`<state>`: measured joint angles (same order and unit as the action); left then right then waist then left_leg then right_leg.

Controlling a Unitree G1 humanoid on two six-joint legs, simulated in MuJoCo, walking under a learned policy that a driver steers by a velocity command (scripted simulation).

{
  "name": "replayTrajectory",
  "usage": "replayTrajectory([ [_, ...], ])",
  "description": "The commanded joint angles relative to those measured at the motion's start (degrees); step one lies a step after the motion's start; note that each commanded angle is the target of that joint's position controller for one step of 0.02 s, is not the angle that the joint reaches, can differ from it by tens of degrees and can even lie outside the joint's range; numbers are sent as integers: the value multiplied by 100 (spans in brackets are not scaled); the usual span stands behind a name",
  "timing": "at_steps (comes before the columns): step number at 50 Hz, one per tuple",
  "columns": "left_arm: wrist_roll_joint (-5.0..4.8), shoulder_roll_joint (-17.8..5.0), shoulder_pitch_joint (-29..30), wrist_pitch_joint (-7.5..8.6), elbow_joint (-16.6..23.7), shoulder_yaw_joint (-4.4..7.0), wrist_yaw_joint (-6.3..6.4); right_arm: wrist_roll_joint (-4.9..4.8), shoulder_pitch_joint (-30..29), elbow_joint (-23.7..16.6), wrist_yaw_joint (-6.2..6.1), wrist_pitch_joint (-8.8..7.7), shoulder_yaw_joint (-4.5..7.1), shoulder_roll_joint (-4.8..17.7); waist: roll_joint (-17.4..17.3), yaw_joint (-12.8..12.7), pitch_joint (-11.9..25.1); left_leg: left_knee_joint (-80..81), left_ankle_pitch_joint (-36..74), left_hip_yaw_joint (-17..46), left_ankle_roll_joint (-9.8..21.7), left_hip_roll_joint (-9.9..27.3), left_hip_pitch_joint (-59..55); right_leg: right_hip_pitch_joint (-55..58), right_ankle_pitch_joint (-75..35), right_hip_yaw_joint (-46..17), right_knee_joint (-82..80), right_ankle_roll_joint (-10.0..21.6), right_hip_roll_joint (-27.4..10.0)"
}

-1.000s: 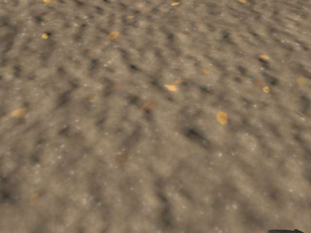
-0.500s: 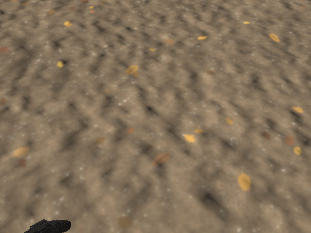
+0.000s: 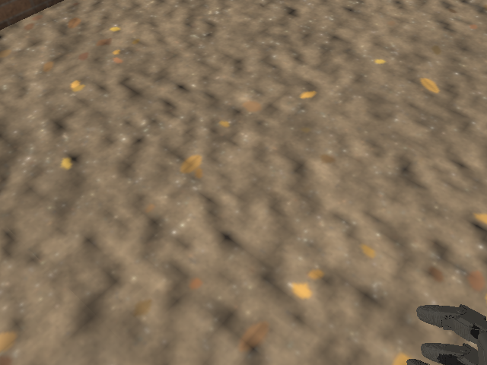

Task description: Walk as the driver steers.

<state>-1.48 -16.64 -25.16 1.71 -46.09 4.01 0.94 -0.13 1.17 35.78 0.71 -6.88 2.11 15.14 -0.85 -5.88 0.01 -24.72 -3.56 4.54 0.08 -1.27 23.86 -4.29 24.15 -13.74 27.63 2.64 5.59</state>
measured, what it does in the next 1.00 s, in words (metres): walks ahead, turning right: right foot, then left foot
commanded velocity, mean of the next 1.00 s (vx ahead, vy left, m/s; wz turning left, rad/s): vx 0.50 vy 0.00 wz -0.58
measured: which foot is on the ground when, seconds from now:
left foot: down 0.00-0.50, up 0.52-0.96, down 0.98-1.00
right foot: down 0.00-0.00, up 0.02-0.48, down 0.50-0.98, up 1.00-1.00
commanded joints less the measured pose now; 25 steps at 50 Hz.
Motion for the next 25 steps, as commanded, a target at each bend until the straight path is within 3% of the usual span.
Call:
replayTrajectory([
  [1,-18,-4,-178,148,682,-77,-2,128,1954,62,-104,3,560,1611,-1279,961,1802,280,-1100,2932,1372,2297,-4524,-3034,399,314,3022,-44,38],
  [2,-97,-463,-255,162,663,-20,12,13,2028,150,-57,53,508,1270,-1480,967,1592,638,-2330,4004,1544,2628,-4415,-3955,980,407,3997,-127,-376],
  [3,-87,-832,237,137,656,87,14,-6,1774,103,-63,65,401,870,-827,1073,807,765,-2409,3271,1314,2328,-3746,-4180,472,374,4345,-167,-608],
  [4,-29,-836,562,104,705,107,15,29,1503,95,-63,87,343,724,-457,1004,364,846,-1748,2460,1142,2062,-3115,-4073,40,548,4352,-218,-780],
  [5,26,-769,752,91,770,118,-2,50,1302,144,-52,101,295,585,-383,903,59,992,-1136,1919,1080,1832,-2608,-3974,-247,593,4149,-254,-909],
  [7,-7,-566,806,32,848,115,-69,92,1126,225,-51,83,265,503,-600,715,-131,1283,-510,1145,987,1563,-1987,-3622,-538,699,3872,-275,-1122],
  [11,34,-304,1166,-29,1090,35,-139,40,1156,438,-53,19,367,774,-412,681,-197,1612,355,343,1165,1624,-1815,-3736,-1127,825,3158,-401,-1247],
  [16,26,-219,1915,55,1291,-45,-309,-3,1268,651,-90,86,415,1031,-224,919,-281,1612,844,-674,948,1462,-1933,-3334,-2514,1172,1610,-290,-1141],
  [20,8,-305,2453,40,1580,-29,-417,-117,1563,854,-95,191,475,1246,-230,1008,-424,1383,1219,-996,773,1671,-2515,-3257,-2209,1431,978,-43,-1008],
  [22,40,-463,2350,11,1652,52,-440,-160,1578,882,-119,266,521,1406,-358,829,-247,779,2783,-1227,650,1703,-2773,-2799,-1620,1720,837,177,-719],
  [23,59,-617,2006,-15,1606,140,-432,-179,1575,880,-142,310,546,1494,-437,594,18,134,3732,-1363,578,1665,-2797,-2238,-1367,1896,795,315,-489],
  [24,47,-851,1184,-41,1406,290,-396,-196,1522,861,-168,350,527,1471,-348,112,447,-950,4104,-1562,430,1511,-2472,-1078,-1606,1993,475,515,-241],
  [25,22,-1236,139,-96,1141,485,-294,-99,1609,798,-198,336,438,1281,-1,-347,977,-2528,2994,-1596,202,1302,-1257,692,-1763,1379,400,781,-454],
])
Velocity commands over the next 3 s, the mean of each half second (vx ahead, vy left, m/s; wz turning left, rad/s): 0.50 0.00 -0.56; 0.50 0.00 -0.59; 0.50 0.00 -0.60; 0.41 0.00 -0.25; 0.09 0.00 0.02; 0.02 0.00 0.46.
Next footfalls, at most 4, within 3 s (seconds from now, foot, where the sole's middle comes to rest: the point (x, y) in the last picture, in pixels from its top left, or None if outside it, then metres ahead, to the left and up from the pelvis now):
0.50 right None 0.38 -0.19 -0.77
0.98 left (324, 292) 0.71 -0.12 -0.77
1.50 right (460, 301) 0.72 -0.51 -0.77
1.98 left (486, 213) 1.05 -0.65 -0.77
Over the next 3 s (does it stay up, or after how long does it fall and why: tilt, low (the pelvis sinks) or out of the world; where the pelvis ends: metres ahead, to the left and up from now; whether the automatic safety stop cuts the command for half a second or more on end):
stays up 0.91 -0.68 0.01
